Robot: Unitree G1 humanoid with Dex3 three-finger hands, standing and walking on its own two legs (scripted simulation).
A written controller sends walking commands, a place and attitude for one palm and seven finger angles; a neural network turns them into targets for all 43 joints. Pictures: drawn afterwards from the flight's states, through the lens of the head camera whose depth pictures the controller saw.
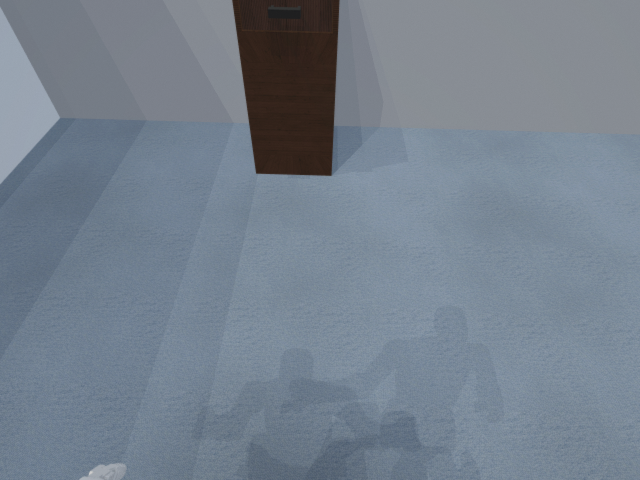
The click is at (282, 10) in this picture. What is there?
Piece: drawer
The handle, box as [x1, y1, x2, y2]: [268, 5, 300, 18]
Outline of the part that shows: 268,7 268,17 300,17 300,6 274,7 273,5 271,5 270,7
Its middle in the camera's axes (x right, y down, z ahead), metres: -0.13 -0.81 +1.37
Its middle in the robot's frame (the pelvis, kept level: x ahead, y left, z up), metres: +1.57 +0.22 +0.00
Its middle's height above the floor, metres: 0.77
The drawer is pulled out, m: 0.00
